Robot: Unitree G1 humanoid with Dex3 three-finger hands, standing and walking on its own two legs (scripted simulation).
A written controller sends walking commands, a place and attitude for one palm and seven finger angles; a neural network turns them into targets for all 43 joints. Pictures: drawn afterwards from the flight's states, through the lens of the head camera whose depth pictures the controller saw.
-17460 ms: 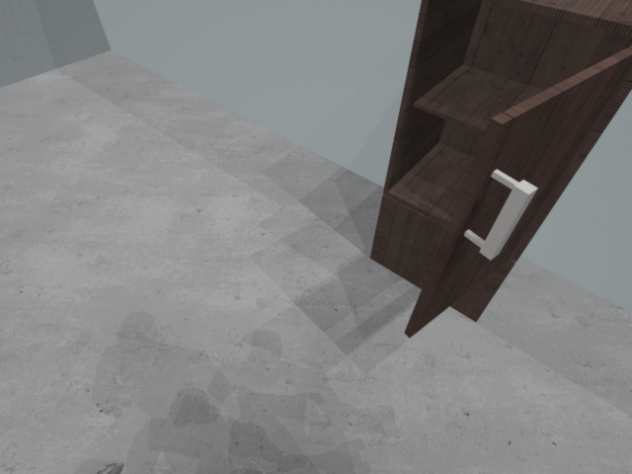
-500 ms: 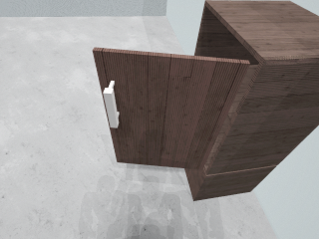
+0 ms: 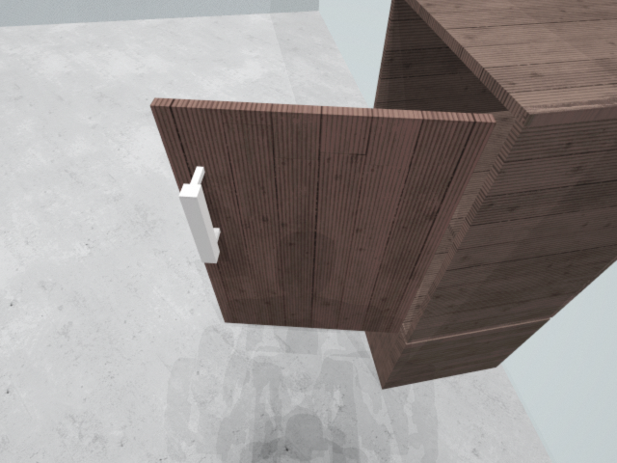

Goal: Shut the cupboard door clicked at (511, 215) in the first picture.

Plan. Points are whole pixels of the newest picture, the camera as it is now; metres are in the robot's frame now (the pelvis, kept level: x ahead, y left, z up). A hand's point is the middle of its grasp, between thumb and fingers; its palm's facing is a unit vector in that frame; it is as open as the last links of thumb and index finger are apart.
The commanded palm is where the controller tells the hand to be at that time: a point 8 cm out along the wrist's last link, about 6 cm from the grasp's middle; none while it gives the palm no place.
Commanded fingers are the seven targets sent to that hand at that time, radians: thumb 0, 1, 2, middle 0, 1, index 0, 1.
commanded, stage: come to a stop and stand still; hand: left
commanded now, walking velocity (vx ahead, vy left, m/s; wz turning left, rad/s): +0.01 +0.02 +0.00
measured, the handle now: (205, 216) +0.44 +0.18 +0.05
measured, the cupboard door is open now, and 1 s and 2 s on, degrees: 76 76 76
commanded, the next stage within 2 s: look again from close up in 1.28 s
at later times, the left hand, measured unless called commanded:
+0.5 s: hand out of the picture +0.04 +0.22 -0.15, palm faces -0.02 -0.96 -0.27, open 7.4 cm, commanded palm none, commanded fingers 0.00 0.90 0.90 -0.20 -0.30 -0.20 -0.30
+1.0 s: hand out of the picture +0.06 +0.19 -0.16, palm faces -0.02 -0.98 -0.21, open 7.3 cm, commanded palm none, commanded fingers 0.00 0.90 0.90 -0.20 -0.30 -0.20 -0.30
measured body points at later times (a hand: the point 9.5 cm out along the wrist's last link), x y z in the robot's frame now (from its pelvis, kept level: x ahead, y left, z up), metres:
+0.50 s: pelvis +0.01 +0.03 +0.01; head +0.02 +0.00 +0.46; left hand +0.05 +0.27 -0.13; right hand +0.03 -0.20 -0.16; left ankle +0.02 +0.11 -0.73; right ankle +0.03 -0.11 -0.73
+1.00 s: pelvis +0.05 +0.01 +0.01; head +0.07 +0.00 +0.46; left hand +0.06 +0.24 -0.14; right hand +0.05 -0.21 -0.15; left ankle +0.02 +0.11 -0.73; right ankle +0.03 -0.11 -0.73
